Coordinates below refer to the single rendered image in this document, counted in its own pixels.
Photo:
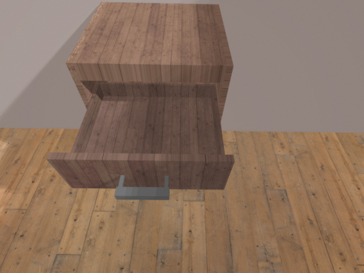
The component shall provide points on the cabinet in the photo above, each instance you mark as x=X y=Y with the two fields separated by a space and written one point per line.
x=158 y=43

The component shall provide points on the drawer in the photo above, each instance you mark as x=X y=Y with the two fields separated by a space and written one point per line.
x=145 y=132

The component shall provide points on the handle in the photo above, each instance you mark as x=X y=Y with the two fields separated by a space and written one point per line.
x=142 y=193

